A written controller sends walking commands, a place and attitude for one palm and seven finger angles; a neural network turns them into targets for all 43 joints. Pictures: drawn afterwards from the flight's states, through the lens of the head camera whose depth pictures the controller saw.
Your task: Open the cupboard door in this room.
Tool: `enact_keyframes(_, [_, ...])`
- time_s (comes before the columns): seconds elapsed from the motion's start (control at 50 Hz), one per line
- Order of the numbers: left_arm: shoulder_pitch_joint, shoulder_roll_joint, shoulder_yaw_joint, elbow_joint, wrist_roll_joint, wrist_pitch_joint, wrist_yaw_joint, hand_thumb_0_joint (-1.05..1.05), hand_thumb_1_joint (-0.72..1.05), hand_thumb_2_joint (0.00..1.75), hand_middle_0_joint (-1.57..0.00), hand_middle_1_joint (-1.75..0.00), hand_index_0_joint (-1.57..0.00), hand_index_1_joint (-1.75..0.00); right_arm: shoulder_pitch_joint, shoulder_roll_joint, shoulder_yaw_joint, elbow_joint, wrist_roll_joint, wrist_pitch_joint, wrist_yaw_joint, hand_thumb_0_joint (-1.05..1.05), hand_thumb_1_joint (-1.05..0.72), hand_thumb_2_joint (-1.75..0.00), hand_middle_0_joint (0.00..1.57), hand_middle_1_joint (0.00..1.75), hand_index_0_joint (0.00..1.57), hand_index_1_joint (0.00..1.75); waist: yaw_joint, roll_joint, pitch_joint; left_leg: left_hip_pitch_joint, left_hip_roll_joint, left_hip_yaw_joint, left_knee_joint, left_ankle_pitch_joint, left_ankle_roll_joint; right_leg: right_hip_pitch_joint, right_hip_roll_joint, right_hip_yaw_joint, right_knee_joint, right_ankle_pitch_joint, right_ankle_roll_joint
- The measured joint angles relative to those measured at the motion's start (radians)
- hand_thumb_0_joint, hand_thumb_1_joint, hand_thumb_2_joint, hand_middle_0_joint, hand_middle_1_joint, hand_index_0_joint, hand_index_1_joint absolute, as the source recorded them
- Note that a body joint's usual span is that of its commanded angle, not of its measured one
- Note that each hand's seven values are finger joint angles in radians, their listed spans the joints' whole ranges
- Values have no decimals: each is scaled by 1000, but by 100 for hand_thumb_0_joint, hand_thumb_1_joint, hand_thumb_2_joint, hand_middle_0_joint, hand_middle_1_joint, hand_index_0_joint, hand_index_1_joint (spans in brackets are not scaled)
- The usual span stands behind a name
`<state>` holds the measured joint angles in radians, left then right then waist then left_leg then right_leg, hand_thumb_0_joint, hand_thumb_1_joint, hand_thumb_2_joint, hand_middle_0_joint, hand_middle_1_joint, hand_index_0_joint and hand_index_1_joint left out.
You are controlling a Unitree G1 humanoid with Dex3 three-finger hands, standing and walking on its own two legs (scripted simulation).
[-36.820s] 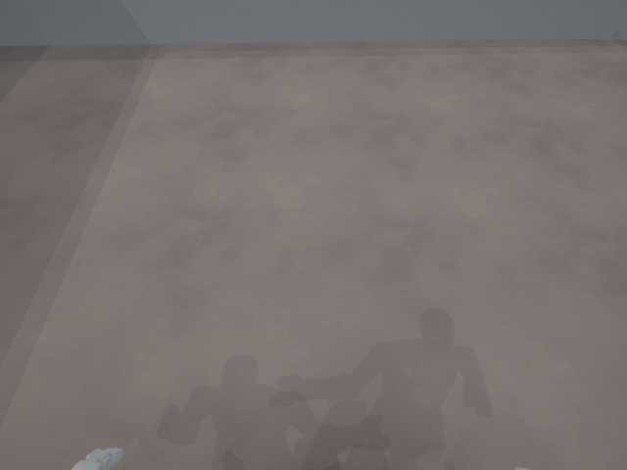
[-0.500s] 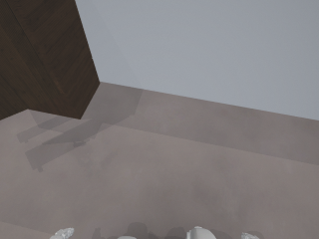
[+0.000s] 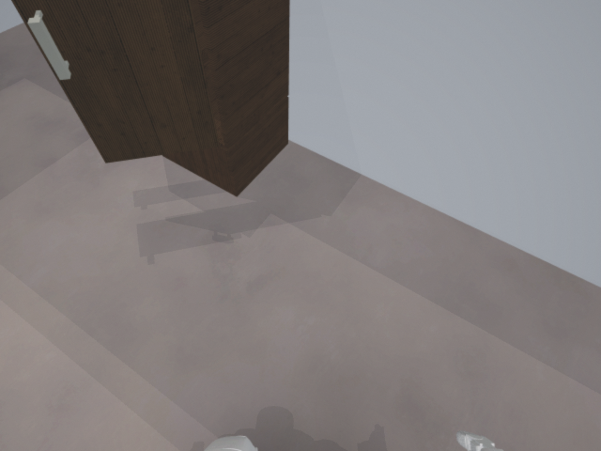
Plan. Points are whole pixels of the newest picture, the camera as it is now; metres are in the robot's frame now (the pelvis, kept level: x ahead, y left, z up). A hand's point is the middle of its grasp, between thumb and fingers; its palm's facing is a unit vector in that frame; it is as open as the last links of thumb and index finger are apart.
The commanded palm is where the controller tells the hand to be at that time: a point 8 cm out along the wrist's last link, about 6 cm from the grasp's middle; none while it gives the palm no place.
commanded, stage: turn to face it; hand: left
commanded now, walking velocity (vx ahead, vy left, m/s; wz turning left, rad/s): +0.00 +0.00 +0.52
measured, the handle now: (52, 45) +0.92 +0.67 -0.04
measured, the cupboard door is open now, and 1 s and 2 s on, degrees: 47 47 47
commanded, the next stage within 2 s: take the last steps up to it in 0.52 s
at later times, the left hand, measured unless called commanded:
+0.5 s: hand out of the picture +0.07 +0.17 -0.14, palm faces +0.20 -0.94 -0.28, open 7.3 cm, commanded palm none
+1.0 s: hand out of the picture -0.02 +0.21 -0.17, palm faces +0.41 -0.89 -0.20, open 7.4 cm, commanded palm none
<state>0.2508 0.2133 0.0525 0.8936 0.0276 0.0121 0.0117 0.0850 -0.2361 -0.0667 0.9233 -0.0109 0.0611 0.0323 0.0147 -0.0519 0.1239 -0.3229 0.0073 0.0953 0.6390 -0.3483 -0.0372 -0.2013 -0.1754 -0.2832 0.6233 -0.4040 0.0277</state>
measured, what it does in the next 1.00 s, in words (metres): steps on the spot, turning left: left foot, then right foot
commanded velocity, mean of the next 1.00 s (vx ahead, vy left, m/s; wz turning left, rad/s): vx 0.12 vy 0.05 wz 0.27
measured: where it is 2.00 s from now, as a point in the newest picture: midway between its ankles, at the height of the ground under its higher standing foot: (239, 379)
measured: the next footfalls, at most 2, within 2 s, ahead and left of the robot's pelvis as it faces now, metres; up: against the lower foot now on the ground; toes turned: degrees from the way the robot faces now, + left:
left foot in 0.02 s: +0.05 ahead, +0.12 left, +0.00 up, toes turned +5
right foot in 0.40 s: +0.07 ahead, -0.14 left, +0.00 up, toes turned +5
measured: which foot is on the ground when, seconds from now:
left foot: up 0.00-0.00, down 0.02-0.40, up 0.42-0.82, down 0.84-1.00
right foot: down 0.00-0.02, up 0.04-0.38, down 0.40-0.84, up 0.86-1.00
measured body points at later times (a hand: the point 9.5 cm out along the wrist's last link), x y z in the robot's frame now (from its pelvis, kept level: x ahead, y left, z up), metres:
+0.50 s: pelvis +0.02 -0.04 +0.00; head +0.07 -0.06 +0.45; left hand +0.06 +0.22 -0.12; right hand +0.13 -0.27 -0.16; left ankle -0.03 +0.10 -0.67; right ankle +0.03 -0.14 -0.73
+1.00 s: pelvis +0.05 +0.02 +0.01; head +0.07 +0.05 +0.46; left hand -0.04 +0.26 -0.15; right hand +0.18 -0.18 -0.13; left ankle -0.02 +0.08 -0.73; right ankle +0.07 -0.12 -0.65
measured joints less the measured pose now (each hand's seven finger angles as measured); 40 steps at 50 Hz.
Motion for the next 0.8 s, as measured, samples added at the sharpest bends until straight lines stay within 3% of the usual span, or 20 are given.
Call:
enact_keyframes(0.02, [12,8,5,3,-4,6,-3,1,91,90,-20,-30,-21,-30,-2,-4,1,-12,-3,-11,1,1,-91,-90,20,30,20,30,0,5,-10,14,3,-9,-46,91,31,-32,-5,2,68,-21,11])
enact_keyframes(0.06, [2,34,13,21,-7,33,1,1,91,90,-20,-30,-21,-30,-13,6,3,-24,-5,-29,-5,1,-91,-90,20,30,20,30,5,-13,-1,-9,-11,-17,10,59,67,-119,3,96,265,-136,31])
enact_keyframes(0.12, [-26,54,24,40,-7,59,6,1,91,90,-20,-30,-20,-30,1,15,12,-35,-9,-38,-23,0,-91,-90,20,30,20,30,5,-3,-9,-1,-12,-48,-4,23,74,-225,46,192,451,-143,47])
enact_keyframes(0.18, [-54,62,29,29,-6,56,-1,1,91,90,-20,-30,-20,-30,19,21,20,-27,-11,-39,-33,0,-91,-90,20,30,20,30,8,9,-14,26,-14,-78,-71,64,62,-279,63,237,482,-66,55])
enact_keyframes(0.24, [-76,58,26,10,-7,48,-5,1,91,90,-19,-30,-20,-30,39,24,24,-14,-11,-37,-33,0,-90,-90,20,30,20,30,7,28,-21,46,-13,-105,-116,89,60,-285,74,254,416,-31,58])
enact_keyframes(0.34, [-101,39,15,-12,-10,38,-7,1,91,90,-19,-30,-20,-30,67,29,21,5,-14,-24,-30,0,-90,-90,20,30,21,30,-11,57,-30,44,-11,-148,-117,91,37,-207,109,247,202,-20,52])
enact_keyframes(0.4, [-97,26,6,-24,-12,19,-8,1,91,90,-19,-30,-20,-30,86,28,13,13,-10,-15,-30,0,-90,-90,20,30,21,30,-17,64,-42,19,-20,-168,-65,65,15,-103,130,228,-5,89,40])
enact_keyframes(0.42, [-93,17,4,-24,-7,7,-5,1,91,90,-20,-30,-20,-30,88,23,9,17,-5,-13,-29,0,-90,-90,20,30,21,30,-15,71,-45,-2,-20,-170,-22,42,15,-88,134,220,-35,83,2])
enact_keyframes(0.46, [-88,-9,-9,-17,-2,-3,-2,1,91,90,-20,-30,-20,-30,85,7,-3,29,-3,-1,-30,1,-90,-90,20,30,20,30,-23,97,-36,-61,-30,-179,162,-104,16,-88,134,195,-9,67,-39])
enact_keyframes(0.52, [-63,-39,-21,-5,-3,-4,3,0,91,90,-20,-30,-20,-30,78,-3,-12,51,-3,12,-27,1,-91,-90,20,30,20,30,-26,95,-31,-135,-37,-151,429,-116,5,-54,119,174,-47,83,-48])
enact_keyframes(0.56, [-46,-52,-25,8,-4,-4,6,1,91,90,-20,-30,-20,-30,79,-3,-13,60,-3,13,-25,1,-91,-90,20,30,20,30,-29,85,-33,-151,-25,-132,491,-84,-7,-32,111,159,-86,100,-49])
enact_keyframes(0.68, [-8,-47,-15,45,1,-16,11,0,93,89,-20,-30,-21,-30,73,16,-2,89,0,8,-26,1,-91,-90,20,30,20,30,-7,45,-36,-73,2,-94,293,-101,-21,6,90,115,-142,117,-45])
enact_keyframes(0.8, [36,-15,5,96,6,-21,-4,0,92,90,-20,-30,-21,-30,56,38,14,90,-1,-15,-17,1,-91,-90,19,30,20,30,28,8,-43,33,-2,-27,38,-93,1,13,57,74,-112,88,-15])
